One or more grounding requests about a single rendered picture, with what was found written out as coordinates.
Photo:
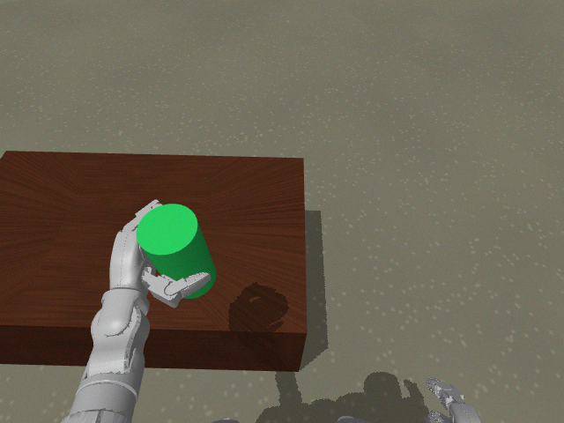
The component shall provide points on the left robot hand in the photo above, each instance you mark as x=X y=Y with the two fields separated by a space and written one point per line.
x=131 y=267

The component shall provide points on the left robot arm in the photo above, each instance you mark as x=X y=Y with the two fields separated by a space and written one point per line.
x=109 y=388

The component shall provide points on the can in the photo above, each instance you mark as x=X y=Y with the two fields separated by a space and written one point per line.
x=172 y=239

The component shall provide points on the right robot hand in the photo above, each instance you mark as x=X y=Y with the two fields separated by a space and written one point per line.
x=453 y=401

